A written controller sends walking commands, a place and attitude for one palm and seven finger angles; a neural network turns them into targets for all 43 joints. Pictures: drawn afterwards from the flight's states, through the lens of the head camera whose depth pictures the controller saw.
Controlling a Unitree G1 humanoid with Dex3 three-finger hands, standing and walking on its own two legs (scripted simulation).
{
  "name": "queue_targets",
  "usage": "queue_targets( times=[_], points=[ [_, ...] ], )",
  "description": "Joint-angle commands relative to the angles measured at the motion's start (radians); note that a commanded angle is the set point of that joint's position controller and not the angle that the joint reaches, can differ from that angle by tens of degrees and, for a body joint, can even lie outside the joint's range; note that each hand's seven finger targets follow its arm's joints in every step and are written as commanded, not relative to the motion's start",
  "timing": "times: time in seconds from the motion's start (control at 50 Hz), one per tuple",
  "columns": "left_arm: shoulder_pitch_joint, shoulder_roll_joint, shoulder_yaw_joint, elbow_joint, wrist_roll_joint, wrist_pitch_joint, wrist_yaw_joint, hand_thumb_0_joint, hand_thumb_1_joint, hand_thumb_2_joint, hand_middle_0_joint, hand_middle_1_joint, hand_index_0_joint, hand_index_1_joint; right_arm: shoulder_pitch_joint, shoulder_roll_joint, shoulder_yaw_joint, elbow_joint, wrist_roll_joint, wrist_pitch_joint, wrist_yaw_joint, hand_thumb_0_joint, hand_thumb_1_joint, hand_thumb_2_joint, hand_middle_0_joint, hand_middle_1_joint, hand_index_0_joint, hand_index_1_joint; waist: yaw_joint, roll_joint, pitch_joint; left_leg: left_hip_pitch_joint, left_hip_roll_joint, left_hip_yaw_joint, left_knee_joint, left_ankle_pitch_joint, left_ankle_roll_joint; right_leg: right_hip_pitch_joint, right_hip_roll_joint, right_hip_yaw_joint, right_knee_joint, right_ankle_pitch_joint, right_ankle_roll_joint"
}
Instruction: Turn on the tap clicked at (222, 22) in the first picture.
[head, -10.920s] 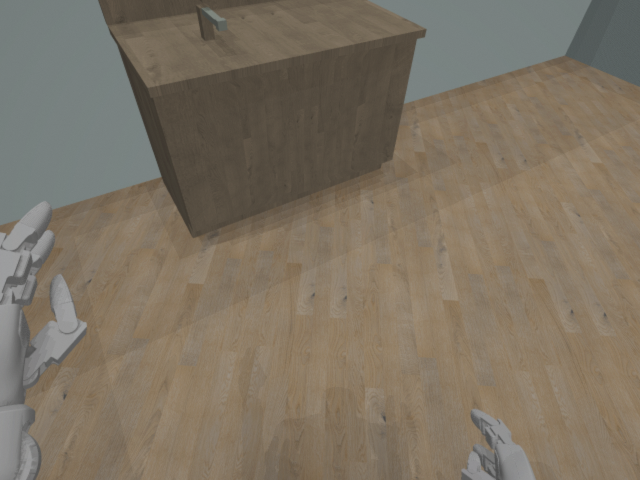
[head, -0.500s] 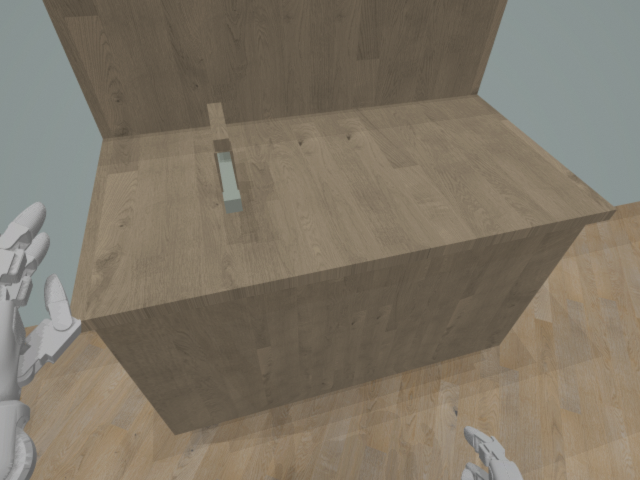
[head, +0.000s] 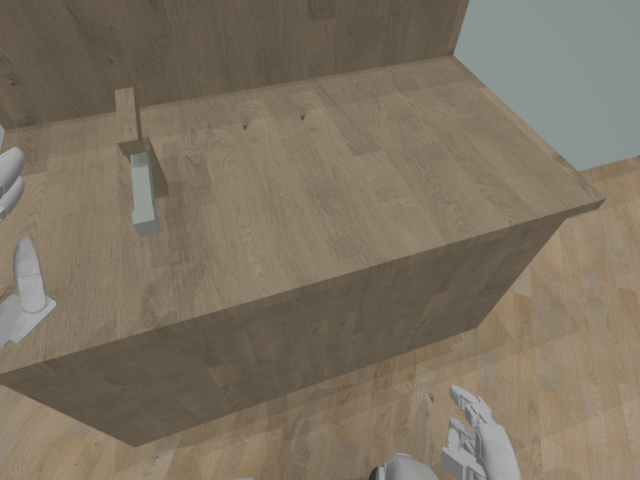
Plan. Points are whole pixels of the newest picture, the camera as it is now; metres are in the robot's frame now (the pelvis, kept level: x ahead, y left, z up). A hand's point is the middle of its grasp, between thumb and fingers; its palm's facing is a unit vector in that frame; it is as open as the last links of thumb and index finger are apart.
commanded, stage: shuffle to correct the standing spot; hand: left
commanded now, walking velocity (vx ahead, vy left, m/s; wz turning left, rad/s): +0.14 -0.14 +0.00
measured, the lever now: (146, 222) +0.41 +0.28 +0.05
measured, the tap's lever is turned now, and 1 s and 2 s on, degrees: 0 0 0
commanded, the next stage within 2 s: come to a stop and stand still in 0.34 s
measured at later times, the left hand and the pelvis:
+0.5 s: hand (171, 220) +0.30 +0.17 +0.20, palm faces +0.43 -0.79 -0.44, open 7.4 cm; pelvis +0.09 -0.09 +0.00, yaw +1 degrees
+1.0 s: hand (133, 195) +0.33 +0.21 +0.20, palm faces +0.56 -0.75 -0.36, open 7.4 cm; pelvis +0.10 -0.09 +0.01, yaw +2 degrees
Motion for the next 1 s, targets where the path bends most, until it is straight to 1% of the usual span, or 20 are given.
queue_targets(
  times=[0.0, 0.02, 0.06, 0.16, 0.18, 0.2, 0.22, 0.32, 0.42, 0.46, 0.48, 0.52, 0.56, 0.7, 0.78, 0.86, 0.88, 0.9, 0.92, 0.98],
  points=[
    [-0.116, 0.188, 0.14, -0.08, 0.006, -0.014, 0.061, 0.0, 0.9, 0.9, -0.2, -0.3, -0.2, -0.3, -0.071, -0.128, -0.059, -0.121, 0.011, -0.038, -0.023, 0.0, -0.9, -0.9, 0.2, 0.3, 0.2, 0.3, 0.012, -0.364, -0.262, -0.426, -0.172, 0.051, 0.568, -0.232, 0.065, 0.506, -0.203, 0.423, -0.309, 0.016, -0.168],
    [-0.114, 0.209, 0.161, -0.085, 0.006, -0.017, 0.072, 0.0, 0.9, 0.9, -0.2, -0.3, -0.2, -0.3, -0.104, -0.143, -0.049, -0.118, 0.002, -0.044, -0.028, 0.0, -0.9, -0.9, 0.2, 0.3, 0.2, 0.3, 0.023, -0.291, -0.221, -0.468, -0.13, -0.051, 0.671, -0.288, 0.061, 0.414, -0.288, 0.543, -0.352, 0.044, -0.235],
    [-0.141, 0.16, 0.09, -0.141, -0.003, 0.0, 0.065, 0.0, 0.9, 0.9, -0.2, -0.3, -0.2, -0.3, -0.105, -0.162, -0.059, -0.096, 0.022, -0.022, -0.012, 0.0, -0.9, -0.9, 0.2, 0.3, 0.2, 0.3, 0.012, -0.305, -0.197, -0.406, -0.105, -0.102, 0.663, -0.219, 0.065, 0.311, -0.273, 0.539, -0.387, -0.24, -0.254],
    [-0.131, 0.14, 0.084, -0.257, -0.027, 0.005, 0.087, 0.0, 0.9, 0.9, -0.2, -0.3, -0.2, -0.3, -0.127, -0.154, -0.051, -0.073, 0.01, 0.026, -0.039, 0.0, -0.9, -0.9, 0.2, 0.3, 0.2, 0.3, -0.045, -0.023, -0.262, 0.115, -0.164, 0.017, -0.064, 0.055, 0.062, 0.051, -0.102, 0.075, -0.075, -0.205, -0.127],
    [-0.142, 0.121, 0.073, -0.294, -0.026, -0.01, 0.084, 0.0, 0.9, 0.9, -0.2, -0.3, -0.2, -0.3, -0.108, -0.176, -0.064, -0.09, 0.003, 0.023, -0.043, 0.0, -0.9, -0.9, 0.2, 0.3, 0.2, 0.3, -0.046, 0.169, -0.25, 0.176, -0.087, -0.146, -0.206, -0.027, 0.089, -0.042, -0.014, 0.004, 0.139, -0.261, -0.076],
    [-0.164, 0.118, 0.08, -0.321, -0.015, -0.028, 0.083, 0.0, 0.9, 0.9, -0.2, -0.3, -0.2, -0.3, -0.112, -0.212, -0.083, -0.111, -0.001, 0.019, -0.037, 0.0, -0.9, -0.9, 0.2, 0.3, 0.2, 0.3, -0.038, 0.435, -0.197, 0.216, 0.151, -0.578, -0.388, -0.052, 0.18, -0.242, 0.092, -0.009, 0.398, -0.407, -0.014],
    [-0.164, 0.146, 0.097, -0.263, -0.009, -0.045, 0.075, 0.0, 0.9, 0.9, -0.2, -0.3, -0.2, -0.3, -0.127, -0.186, -0.073, -0.107, -0.004, 0.003, -0.026, 0.0, -0.9, -0.9, 0.2, 0.3, 0.2, 0.3, -0.041, 0.312, -0.132, 0.075, 0.224, -0.715, -0.475, -0.137, 0.258, -0.232, 0.071, 0.111, 0.528, -0.309, -0.022],
    [-0.092, 0.104, 0.066, -0.224, 0.009, -0.045, 0.05, 0.0, 0.9, 0.9, -0.2, -0.3, -0.2, -0.3, -0.084, -0.174, -0.076, -0.079, -0.009, -0.012, -0.007, 0.0, -0.9, -0.9, 0.2, 0.3, 0.2, 0.3, -0.017, 0.232, -0.18, 0.174, 0.103, -0.263, -0.24, 0.516, 0.211, -0.184, 0.014, 0.048, 0.289, -0.15, -0.006],
    [-0.067, 0.07, 0.042, -0.094, -0.001, -0.004, 0.051, 0.0, 0.9, 0.9, -0.2, -0.3, -0.2, -0.3, -0.071, -0.174, -0.061, -0.103, 0.008, -0.003, -0.013, 0.0, -0.9, -0.9, 0.2, 0.3, 0.2, 0.3, -0.018, 0.177, -0.199, 0.003, 0.037, -0.083, -0.103, 0.398, 0.127, 0.238, 0.106, -0.083, -0.184, 0.035, 0.0],
    [-0.099, 0.103, 0.049, -0.07, 0.0, 0.009, 0.06, 0.0, 0.9, 0.9, -0.2, -0.3, -0.2, -0.3, -0.086, -0.151, -0.045, -0.099, 0.012, -0.005, -0.019, 0.0, -0.9, -0.9, 0.2, 0.3, 0.2, 0.3, -0.029, 0.022, -0.229, -0.105, -0.054, -0.027, 0.082, 0.187, 0.088, 0.407, 0.013, 0.041, -0.281, 0.132, -0.033],
    [-0.111, 0.135, 0.07, -0.067, 0.0, 0.01, 0.072, 0.0, 0.9, 0.9, -0.2, -0.3, -0.2, -0.3, -0.077, -0.137, -0.039, -0.097, 0.007, -0.008, -0.02, 0.0, -0.9, -0.9, 0.2, 0.3, 0.2, 0.3, -0.035, -0.124, -0.26, -0.208, -0.144, -0.005, 0.232, 0.034, 0.06, 0.47, -0.137, 0.248, -0.3, 0.279, -0.103],
    [-0.082, 0.124, 0.067, -0.067, -0.009, 0.007, 0.069, 0.0, 0.9, 0.9, -0.2, -0.3, -0.2, -0.3, -0.088, -0.159, -0.053, -0.093, 0.011, -0.024, -0.018, 0.0, -0.9, -0.9, 0.2, 0.3, 0.2, 0.3, -0.005, -0.306, -0.253, -0.213, -0.175, -0.095, 0.379, -0.175, 0.049, 0.386, -0.269, 0.433, -0.395, 0.3, -0.158],
    [-0.066, 0.153, 0.093, -0.151, -0.017, 0.0, 0.078, 0.0, 0.9, 0.9, -0.2, -0.3, -0.2, -0.3, -0.147, -0.151, -0.034, -0.078, 0.017, -0.012, -0.026, 0.0, -0.9, -0.9, 0.2, 0.3, 0.2, 0.3, -0.009, -0.159, -0.196, -0.188, -0.138, -0.134, 0.343, -0.143, 0.057, 0.311, -0.299, 0.384, -0.392, 0.203, -0.181],
    [-0.001, 0.102, 0.079, -0.175, -0.006, -0.021, 0.105, 0.0, 0.9, 0.9, -0.2, -0.3, -0.2, -0.3, -0.114, -0.153, -0.051, -0.078, -0.005, -0.013, -0.056, 0.0, -0.9, -0.9, 0.2, 0.3, 0.2, 0.3, -0.01, -0.097, -0.224, 0.069, -0.161, -0.087, -0.174, 0.12, 0.069, 0.261, -0.205, 0.213, -0.321, 0.021, -0.067],
    [-0.051, 0.075, 0.043, -0.111, 0.003, -0.008, 0.1, 0.0, 0.9, 0.9, -0.2, -0.3, -0.2, -0.3, -0.112, -0.18, -0.051, -0.087, 0.001, -0.017, -0.067, 0.0, -0.9, -0.9, 0.2, 0.3, 0.2, 0.3, -0.011, 0.052, -0.142, -0.031, -0.058, -0.221, -0.293, 0.016, 0.107, 0.218, -0.076, 0.153, -0.283, -0.153, -0.016],
    [-0.15, 0.046, -0.014, -0.104, 0.026, -0.001, 0.095, 0.0, 0.9, 0.9, -0.2, -0.3, -0.2, -0.3, -0.106, -0.179, -0.048, -0.086, 0.01, -0.037, -0.07, 0.0, -0.9, -0.9, 0.2, 0.3, 0.2, 0.3, -0.006, 0.083, -0.128, -0.15, -0.047, -0.216, -0.349, -0.06, 0.111, 0.354, -0.025, 0.096, -0.226, -0.001, 0.004],
    [-1.126, 0.817, 0.518, -0.194, 0.171, -0.127, 0.078, 0.0, 0.9, 0.9, -0.2, -0.3, -0.2, -0.3, 0.017, -0.206, -0.047, -0.059, -0.05, -0.111, -0.053, 0.0, -0.9, -0.9, 0.2, 0.3, 0.2, 0.3, 0.049, -0.053, -0.01, -0.221, -0.089, -0.077, -0.125, 0.134, 0.121, 0.178, -0.083, 0.174, -0.327, 0.047, 0.018],
    [-0.531, 0.204, 0.111, 0.366, 0.066, -0.079, 0.026, 0.0, 0.9, 0.9, -0.2, -0.3, -0.2, -0.3, -0.019, -0.105, -0.024, 0.003, -0.009, -0.099, -0.044, 0.0, -0.9, -0.9, 0.2, 0.3, 0.2, 0.3, 0.005, -0.103, -0.201, -0.012, -0.216, -0.103, -0.075, 0.087, 0.089, 0.142, -0.134, 0.222, -0.338, -0.025, -0.069],
    [-0.408, 0.083, -0.003, 0.287, 0.044, -0.085, 0.007, 0.0, 0.9, 0.9, -0.2, -0.3, -0.2, -0.3, 0.007, -0.159, -0.053, -0.074, 0.001, -0.112, -0.035, 0.0, -0.9, -0.9, 0.2, 0.3, 0.2, 0.3, 0.042, -0.038, -0.172, 0.056, -0.207, -0.061, -0.093, 0.064, 0.072, 0.137, -0.137, 0.347, -0.408, -0.045, -0.062],
    [-0.278, 0.023, -0.092, 0.036, 0.009, -0.115, 0.012, 0.0, 0.9, 0.9, -0.2, -0.3, -0.2, -0.3, -0.041, -0.181, -0.052, -0.079, 0.002, -0.116, 0.001, 0.0, -0.9, -0.9, 0.2, 0.3, 0.2, 0.3, 0.028, 0.099, -0.215, 0.062, -0.165, -0.1, -0.267, 0.063, 0.086, 0.256, -0.06, 0.193, -0.318, -0.119, -0.04]
  ],
)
